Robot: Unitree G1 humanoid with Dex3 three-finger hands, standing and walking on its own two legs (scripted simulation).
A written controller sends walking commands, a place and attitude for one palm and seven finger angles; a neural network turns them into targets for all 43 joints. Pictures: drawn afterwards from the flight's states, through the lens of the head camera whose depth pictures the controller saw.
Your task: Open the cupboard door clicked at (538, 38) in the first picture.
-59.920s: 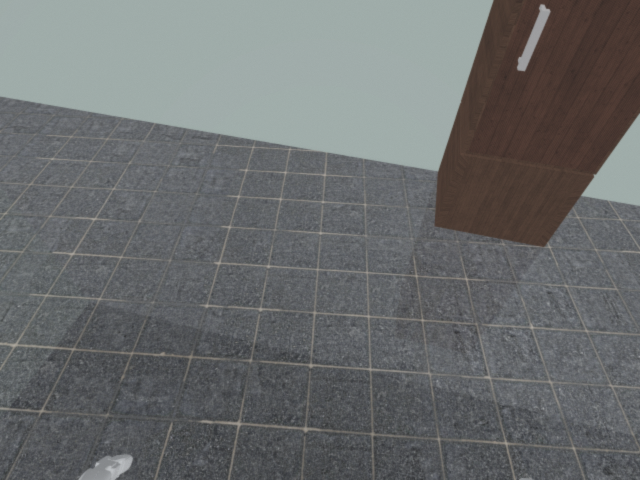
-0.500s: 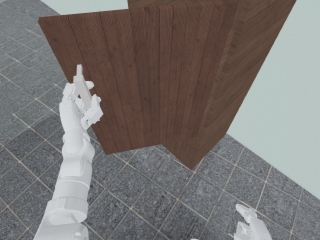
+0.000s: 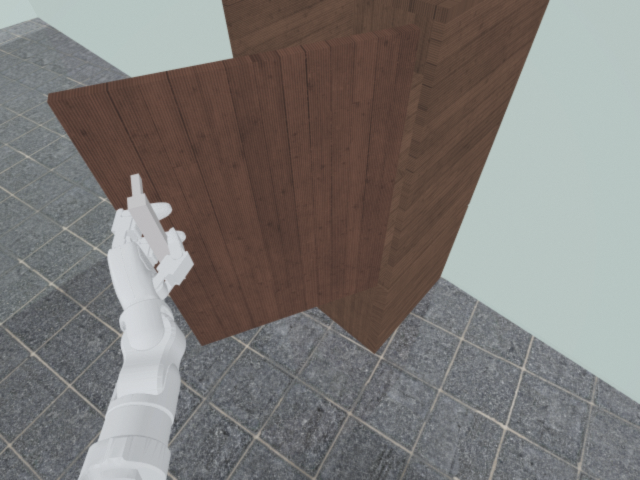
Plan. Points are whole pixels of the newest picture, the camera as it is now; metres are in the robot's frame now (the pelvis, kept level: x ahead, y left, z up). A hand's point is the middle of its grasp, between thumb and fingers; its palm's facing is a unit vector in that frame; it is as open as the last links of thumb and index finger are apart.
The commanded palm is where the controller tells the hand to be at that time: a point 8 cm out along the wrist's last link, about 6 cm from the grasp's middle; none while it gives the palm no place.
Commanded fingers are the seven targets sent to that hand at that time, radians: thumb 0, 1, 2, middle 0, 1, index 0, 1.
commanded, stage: pull the door open along its arc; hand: left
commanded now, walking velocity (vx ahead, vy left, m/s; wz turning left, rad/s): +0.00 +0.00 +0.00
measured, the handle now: (158, 231) +0.42 +0.24 +0.08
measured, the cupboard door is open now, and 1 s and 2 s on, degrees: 63 83 83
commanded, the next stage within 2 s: open thumb and fingers to let go in 0.30 s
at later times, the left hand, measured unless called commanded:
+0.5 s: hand (232, 324) +0.27 +0.11 +0.09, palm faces +0.43 -0.90 -0.01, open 5.9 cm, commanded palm +0.22 +0.15 +0.08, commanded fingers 0.00 0.48 0.72 -0.37 -1.30 -0.37 -1.30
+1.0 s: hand (235, 334) +0.26 +0.10 +0.09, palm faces +0.43 -0.90 +0.00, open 13.6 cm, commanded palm +0.22 +0.14 +0.08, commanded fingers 0.00 -0.50 0.30 -0.22 -0.75 -0.22 -0.75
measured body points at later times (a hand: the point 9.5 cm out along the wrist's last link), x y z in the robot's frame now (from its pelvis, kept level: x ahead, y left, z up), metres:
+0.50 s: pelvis +0.01 +0.00 +0.00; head +0.03 -0.02 +0.45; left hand +0.25 +0.16 +0.09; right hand +0.25 -0.17 -0.07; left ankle -0.02 +0.11 -0.72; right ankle +0.02 -0.08 -0.72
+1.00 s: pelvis +0.00 -0.01 +0.00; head +0.00 -0.04 +0.45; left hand +0.23 +0.15 +0.09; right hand +0.18 -0.23 -0.10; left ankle -0.02 +0.11 -0.72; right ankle +0.02 -0.08 -0.72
